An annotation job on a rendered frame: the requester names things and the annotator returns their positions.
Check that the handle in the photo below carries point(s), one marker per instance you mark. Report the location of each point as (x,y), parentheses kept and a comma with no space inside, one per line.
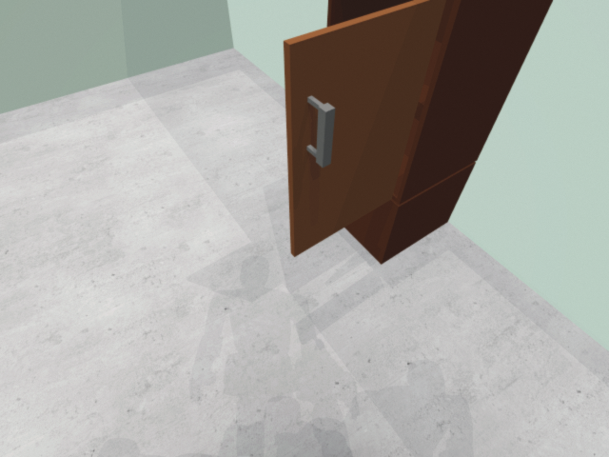
(326,116)

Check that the cupboard door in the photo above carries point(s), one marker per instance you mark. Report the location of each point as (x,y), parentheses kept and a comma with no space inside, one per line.
(371,69)

